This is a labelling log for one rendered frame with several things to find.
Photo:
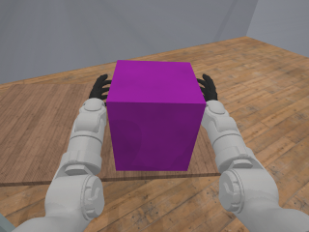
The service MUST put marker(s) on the robot left upper arm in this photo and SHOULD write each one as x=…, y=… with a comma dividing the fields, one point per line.
x=70, y=205

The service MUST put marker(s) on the right robot hand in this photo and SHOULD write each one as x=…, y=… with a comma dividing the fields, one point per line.
x=209, y=91

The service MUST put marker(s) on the robot right upper arm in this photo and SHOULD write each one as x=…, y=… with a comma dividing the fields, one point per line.
x=252, y=196

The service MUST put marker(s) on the right robot forearm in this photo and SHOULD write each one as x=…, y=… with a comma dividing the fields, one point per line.
x=226, y=140

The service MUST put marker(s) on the left robot hand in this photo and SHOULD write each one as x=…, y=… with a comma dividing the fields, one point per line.
x=97, y=90

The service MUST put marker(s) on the table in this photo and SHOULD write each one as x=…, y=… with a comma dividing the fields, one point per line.
x=36, y=121

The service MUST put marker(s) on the carton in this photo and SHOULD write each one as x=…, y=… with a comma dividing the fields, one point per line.
x=155, y=110

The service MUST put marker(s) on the left robot forearm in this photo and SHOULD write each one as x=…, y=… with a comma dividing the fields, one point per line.
x=86, y=138

